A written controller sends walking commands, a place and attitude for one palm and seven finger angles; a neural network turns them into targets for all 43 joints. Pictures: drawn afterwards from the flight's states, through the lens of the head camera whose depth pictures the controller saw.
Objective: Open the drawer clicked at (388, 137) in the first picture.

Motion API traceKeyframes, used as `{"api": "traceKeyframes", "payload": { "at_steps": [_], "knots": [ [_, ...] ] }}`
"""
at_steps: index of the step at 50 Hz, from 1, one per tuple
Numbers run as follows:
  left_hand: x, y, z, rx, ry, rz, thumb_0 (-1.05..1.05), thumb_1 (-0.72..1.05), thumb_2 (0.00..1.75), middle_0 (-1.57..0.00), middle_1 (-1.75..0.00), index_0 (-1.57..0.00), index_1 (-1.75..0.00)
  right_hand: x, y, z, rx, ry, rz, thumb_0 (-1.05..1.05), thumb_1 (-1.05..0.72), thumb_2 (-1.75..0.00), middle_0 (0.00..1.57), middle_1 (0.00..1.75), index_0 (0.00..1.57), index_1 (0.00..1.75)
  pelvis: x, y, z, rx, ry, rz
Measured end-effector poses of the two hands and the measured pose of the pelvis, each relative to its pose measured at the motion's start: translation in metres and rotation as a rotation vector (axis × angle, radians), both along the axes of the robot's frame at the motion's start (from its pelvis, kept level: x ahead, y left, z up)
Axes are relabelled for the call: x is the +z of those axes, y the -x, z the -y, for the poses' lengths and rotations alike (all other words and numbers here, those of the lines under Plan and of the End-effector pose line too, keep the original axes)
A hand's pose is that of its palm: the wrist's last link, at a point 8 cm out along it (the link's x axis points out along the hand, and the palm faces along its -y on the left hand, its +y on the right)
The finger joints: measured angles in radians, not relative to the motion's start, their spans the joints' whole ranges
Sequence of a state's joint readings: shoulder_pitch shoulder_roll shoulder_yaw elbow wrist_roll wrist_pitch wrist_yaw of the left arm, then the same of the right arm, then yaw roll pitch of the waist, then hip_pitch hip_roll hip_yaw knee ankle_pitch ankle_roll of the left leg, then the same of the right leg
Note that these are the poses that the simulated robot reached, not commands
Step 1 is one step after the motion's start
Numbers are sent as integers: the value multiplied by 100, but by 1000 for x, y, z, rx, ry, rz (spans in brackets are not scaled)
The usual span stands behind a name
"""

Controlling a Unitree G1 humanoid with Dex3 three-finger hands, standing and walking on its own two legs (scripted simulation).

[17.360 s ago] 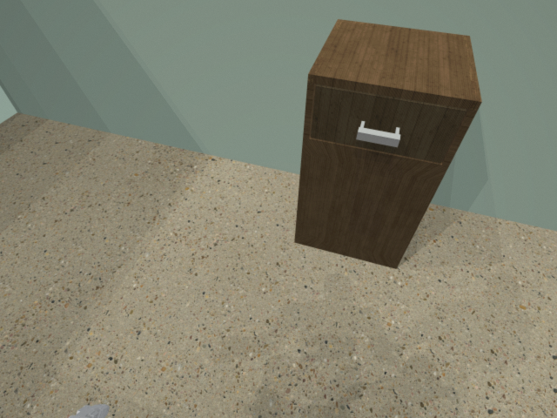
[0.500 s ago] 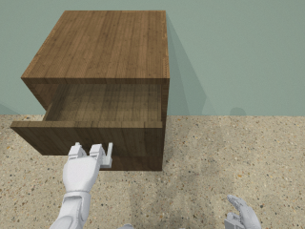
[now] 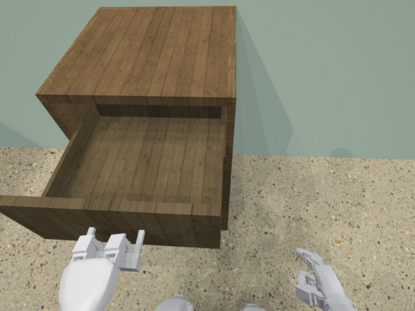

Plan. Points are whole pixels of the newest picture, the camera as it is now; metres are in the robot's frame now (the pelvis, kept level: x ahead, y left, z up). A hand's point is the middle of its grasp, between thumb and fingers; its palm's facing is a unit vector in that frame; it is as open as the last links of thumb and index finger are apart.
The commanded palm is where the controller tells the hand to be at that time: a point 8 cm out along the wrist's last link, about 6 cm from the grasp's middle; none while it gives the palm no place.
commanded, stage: pull the drawer open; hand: left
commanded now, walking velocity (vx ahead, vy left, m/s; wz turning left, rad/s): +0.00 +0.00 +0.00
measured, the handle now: (112, 247) +0.24 +0.21 -0.01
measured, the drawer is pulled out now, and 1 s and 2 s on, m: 0.26 0.30 0.30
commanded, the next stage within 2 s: open the thumb to release the handle in 0.38 s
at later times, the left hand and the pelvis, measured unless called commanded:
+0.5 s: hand out of the picture +0.13 +0.20 -0.02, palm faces -0.08 -0.12 -0.99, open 6.5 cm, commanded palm +0.11 +0.21 +0.02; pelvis -0.01 -0.01 -0.02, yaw +1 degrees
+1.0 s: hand out of the picture +0.14 +0.20 -0.02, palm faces -0.04 -0.10 -0.99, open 12.5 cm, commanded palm +0.11 +0.21 +0.02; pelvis -0.03 -0.02 -0.01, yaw +2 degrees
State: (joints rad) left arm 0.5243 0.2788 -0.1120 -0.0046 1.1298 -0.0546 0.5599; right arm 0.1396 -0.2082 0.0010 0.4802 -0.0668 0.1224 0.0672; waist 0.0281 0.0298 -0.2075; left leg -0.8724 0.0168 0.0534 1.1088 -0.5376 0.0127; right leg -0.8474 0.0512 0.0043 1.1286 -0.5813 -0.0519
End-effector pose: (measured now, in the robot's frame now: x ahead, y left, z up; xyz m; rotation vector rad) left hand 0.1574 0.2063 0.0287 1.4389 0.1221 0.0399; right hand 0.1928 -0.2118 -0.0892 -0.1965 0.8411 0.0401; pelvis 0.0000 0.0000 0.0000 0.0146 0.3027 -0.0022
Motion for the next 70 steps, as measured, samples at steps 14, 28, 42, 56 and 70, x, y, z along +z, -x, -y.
{"api": "traceKeyframes", "payload": {
  "at_steps": [14, 28, 42, 56, 70],
  "knots": [
    [3, 42, 0, -3, 1, -53, 5, 66, 70, -22, -129, -34, -128, -18, -1, 8, 30, -7, 23, 1, -90, -90, 20, 30, 20, 30, -15, 9, 10, -3, -22, -28],
    [0, 42, -1, -27, -33, -12, 3, 64, 75, -26, -129, -35, -129, -30, -5, 9, 44, 9, 18, 1, -90, -90, 20, 30, 20, 30, -24, 14, 14, 19, -19, -46],
    [2, 39, 1, 12, -34, 5, 0, 18, 59, -33, -125, -36, -127, -28, 14, 15, 11, 12, -17, 1, -90, -90, 20, 30, 20, 30, -16, 21, 18, 30, -15, -16],
    [1, 41, 0, 6, -25, 18, 0, -43, 33, -32, -122, -33, -121, -19, 20, 24, -9, 35, 5, 1, -90, -90, 20, 30, 20, 30, -13, 27, 18, 31, -9, 2],
    [-2, 41, 1, 12, -34, 54, 0, -49, 30, -33, -123, -32, -120, -22, 24, 14, 0, 29, 0, 1, -90, -90, 20, 30, 20, 30, -14, 34, 15, 40, 0, 10]
  ]
}}
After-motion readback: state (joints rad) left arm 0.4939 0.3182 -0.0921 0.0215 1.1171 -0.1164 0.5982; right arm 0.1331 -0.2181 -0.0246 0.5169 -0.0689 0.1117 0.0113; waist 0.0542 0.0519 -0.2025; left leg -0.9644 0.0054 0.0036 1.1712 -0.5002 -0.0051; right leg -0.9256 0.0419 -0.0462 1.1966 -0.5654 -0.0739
